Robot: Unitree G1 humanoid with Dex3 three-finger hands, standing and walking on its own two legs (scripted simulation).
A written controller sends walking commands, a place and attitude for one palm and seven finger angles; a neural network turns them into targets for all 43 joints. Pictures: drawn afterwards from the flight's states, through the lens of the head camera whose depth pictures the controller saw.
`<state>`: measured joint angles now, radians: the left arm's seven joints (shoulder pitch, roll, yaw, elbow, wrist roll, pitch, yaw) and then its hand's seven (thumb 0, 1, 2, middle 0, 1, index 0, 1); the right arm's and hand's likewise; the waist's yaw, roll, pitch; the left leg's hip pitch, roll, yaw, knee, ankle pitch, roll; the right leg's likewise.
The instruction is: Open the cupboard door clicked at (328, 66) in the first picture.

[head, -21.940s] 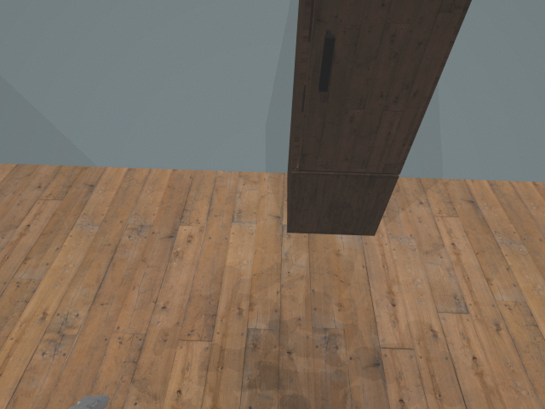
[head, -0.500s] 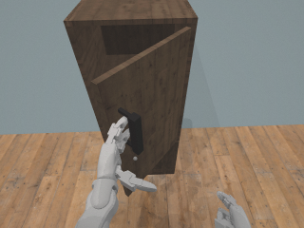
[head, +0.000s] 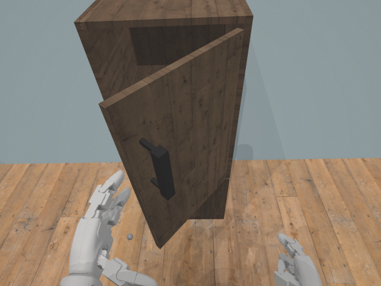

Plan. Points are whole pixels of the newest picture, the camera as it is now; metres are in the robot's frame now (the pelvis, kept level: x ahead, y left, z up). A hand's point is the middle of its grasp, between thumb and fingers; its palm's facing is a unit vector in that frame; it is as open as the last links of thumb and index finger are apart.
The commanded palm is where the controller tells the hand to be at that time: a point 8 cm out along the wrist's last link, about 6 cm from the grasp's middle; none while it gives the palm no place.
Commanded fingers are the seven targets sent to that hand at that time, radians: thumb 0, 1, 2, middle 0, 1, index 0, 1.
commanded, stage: slide the hand sideways off the handle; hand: left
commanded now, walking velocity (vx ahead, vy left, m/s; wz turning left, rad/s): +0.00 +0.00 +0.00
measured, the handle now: (157, 169) +0.32 +0.10 +0.10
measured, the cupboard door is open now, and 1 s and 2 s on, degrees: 49 49 49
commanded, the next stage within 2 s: draw the hand back to the body in 0.06 s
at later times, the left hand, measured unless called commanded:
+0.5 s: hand (101, 237) +0.17 +0.15 +0.12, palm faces +0.05 -1.00 -0.06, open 16.3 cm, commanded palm +0.14 +0.22 +0.13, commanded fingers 0.00 -0.50 0.30 -0.15 -0.30 -0.15 -0.30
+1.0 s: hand (41, 220) +0.18 +0.24 +0.15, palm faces +0.28 -0.89 -0.35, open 13.4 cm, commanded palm +0.14 +0.29 +0.17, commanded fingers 0.00 0.31 0.64 -0.18 -0.30 -0.18 -0.30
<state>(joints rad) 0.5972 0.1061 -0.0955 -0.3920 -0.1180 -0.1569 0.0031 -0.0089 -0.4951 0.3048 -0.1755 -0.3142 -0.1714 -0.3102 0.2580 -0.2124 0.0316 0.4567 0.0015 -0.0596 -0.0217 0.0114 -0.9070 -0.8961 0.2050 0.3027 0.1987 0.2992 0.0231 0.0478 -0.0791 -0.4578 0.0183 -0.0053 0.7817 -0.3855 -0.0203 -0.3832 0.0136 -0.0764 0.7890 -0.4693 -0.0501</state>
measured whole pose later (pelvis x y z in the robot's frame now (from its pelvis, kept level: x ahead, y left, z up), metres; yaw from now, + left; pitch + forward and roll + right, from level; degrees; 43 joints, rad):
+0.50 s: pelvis -0.01 +0.01 +0.00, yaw +0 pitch +2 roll -1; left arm 0.57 0.17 0.01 -0.45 -0.20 -0.10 -0.07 -0.01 -0.50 0.30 -0.15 -0.30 -0.15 -0.30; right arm 0.28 -0.22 0.04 0.49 0.03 -0.17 -0.06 0.01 -0.91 -0.90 0.20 0.30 0.20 0.30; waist 0.03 0.07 -0.09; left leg -0.47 0.02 -0.01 0.81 -0.38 -0.01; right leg -0.38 0.02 -0.08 0.78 -0.45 -0.04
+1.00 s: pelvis +0.00 +0.03 +0.03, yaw -1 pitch -3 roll -1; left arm 0.56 0.30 0.15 -0.45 -0.05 -0.06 0.11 0.00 -0.02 0.51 -0.18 -0.30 -0.17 -0.30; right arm 0.21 -0.21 0.06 0.59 -0.01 -0.13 -0.09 0.01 -0.90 -0.90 0.21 0.30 0.20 0.30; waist 0.06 0.05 0.01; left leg -0.20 0.00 0.02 0.52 -0.27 0.02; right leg -0.12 0.00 -0.05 0.48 -0.32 -0.01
